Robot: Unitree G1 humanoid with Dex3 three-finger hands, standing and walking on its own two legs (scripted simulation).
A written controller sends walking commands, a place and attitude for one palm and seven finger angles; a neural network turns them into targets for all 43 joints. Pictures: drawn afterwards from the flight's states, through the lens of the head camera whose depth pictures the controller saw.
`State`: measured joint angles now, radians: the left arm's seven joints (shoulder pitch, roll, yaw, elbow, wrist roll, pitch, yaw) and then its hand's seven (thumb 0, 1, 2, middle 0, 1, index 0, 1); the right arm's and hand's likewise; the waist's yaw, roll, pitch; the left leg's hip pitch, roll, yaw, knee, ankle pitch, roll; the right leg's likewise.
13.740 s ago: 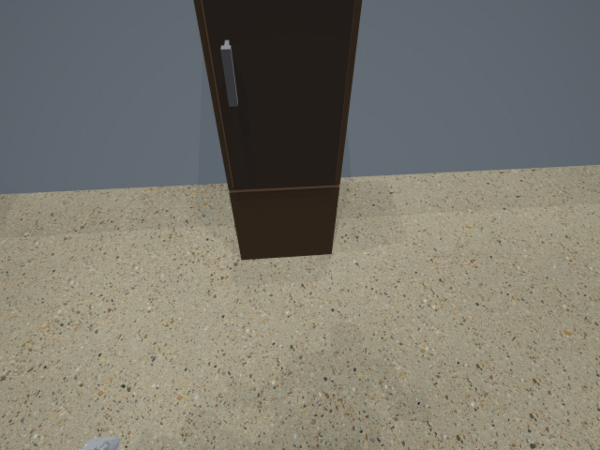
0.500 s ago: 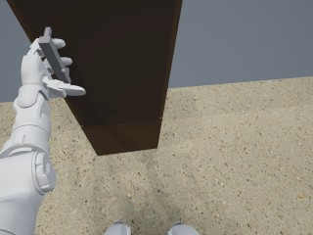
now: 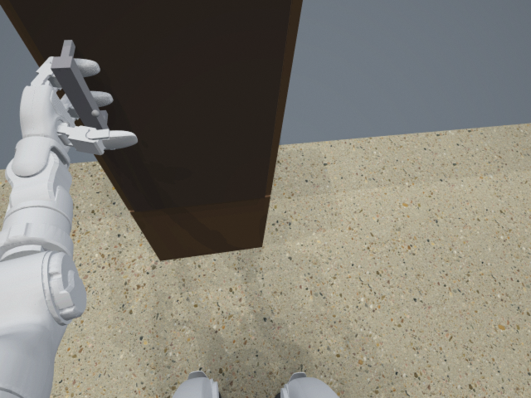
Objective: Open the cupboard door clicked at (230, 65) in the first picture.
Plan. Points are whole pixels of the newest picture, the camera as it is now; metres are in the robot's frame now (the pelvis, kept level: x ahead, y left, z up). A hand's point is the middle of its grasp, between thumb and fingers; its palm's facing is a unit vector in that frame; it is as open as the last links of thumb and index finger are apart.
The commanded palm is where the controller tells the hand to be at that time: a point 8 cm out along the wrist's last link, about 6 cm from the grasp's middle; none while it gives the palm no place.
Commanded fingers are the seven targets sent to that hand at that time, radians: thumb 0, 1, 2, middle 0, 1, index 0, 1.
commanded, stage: close the thumb around the handle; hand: left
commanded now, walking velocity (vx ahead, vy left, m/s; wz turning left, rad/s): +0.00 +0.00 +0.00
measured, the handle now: (86, 95) +0.55 +0.23 +0.11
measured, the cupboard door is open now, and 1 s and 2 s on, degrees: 0 11 48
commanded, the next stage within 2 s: pull the door open along its arc in 0.50 s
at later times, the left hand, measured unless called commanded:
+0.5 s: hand (100, 116) +0.50 +0.20 +0.11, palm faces +0.06 -1.00 +0.01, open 5.6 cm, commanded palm +0.47 +0.26 +0.11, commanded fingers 0.00 0.90 0.90 -0.40 -1.35 -0.40 -1.35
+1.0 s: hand (107, 147) +0.45 +0.18 +0.11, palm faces +0.06 -1.00 +0.01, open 5.9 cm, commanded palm +0.38 +0.23 +0.11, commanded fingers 0.00 0.90 0.90 -0.40 -1.35 -0.40 -1.35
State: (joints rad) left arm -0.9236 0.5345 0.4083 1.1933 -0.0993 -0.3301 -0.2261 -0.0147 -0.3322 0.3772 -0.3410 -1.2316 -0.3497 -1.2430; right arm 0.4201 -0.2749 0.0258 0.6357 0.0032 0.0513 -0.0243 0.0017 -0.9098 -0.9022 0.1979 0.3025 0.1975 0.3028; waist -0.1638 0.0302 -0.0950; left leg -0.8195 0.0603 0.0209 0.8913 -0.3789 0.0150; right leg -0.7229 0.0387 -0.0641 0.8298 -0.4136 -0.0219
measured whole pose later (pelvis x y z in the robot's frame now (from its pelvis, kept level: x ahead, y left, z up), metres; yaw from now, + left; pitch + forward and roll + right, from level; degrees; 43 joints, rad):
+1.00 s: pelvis +0.02 +0.01 +0.01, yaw -1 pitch +13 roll -2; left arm -0.49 0.32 0.31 0.73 -0.20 -0.28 -0.15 0.01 0.71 0.75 -0.36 -1.34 -0.36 -1.35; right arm 0.40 -0.25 0.00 0.60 0.03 0.06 0.01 0.00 -0.91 -0.90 0.20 0.30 0.20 0.30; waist -0.10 0.05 -0.13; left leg -0.65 0.05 0.06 0.81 -0.39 0.02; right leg -0.58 0.03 -0.02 0.76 -0.42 -0.01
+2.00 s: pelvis +0.02 -0.05 +0.02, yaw +5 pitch +3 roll +1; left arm 0.07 -0.10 -0.21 0.02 0.04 -0.02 0.58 0.01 0.24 0.62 -0.35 -1.28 -0.36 -1.28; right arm 0.18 -0.20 0.00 0.60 -0.05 0.08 -0.01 0.01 -0.91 -0.90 0.19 0.30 0.19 0.30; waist 0.00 0.05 -0.08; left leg -0.43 0.02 -0.04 0.71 -0.34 -0.04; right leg -0.35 0.01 -0.12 0.73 -0.45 -0.08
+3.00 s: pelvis -0.01 -0.01 +0.02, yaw +2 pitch +2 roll +0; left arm 0.09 -0.01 -0.27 0.01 -0.02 -0.13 0.21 -0.02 -0.51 0.30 -0.16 -0.31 -0.15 -0.31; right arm 0.24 -0.19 0.04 0.52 -0.01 0.03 0.01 0.01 -0.91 -0.90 0.20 0.30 0.20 0.30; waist 0.00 0.04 -0.06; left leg -0.45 0.01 0.03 0.75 -0.33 0.00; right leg -0.39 0.00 -0.05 0.77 -0.41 -0.03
